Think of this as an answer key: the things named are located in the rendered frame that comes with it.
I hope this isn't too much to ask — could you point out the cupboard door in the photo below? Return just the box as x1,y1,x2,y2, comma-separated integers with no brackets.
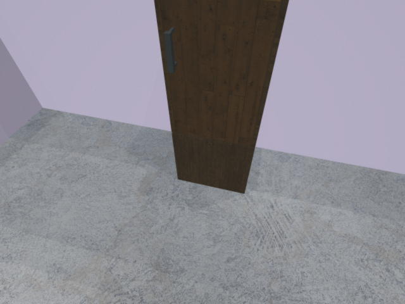
158,0,281,146

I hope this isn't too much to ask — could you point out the handle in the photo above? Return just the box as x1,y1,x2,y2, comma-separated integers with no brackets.
164,27,178,73

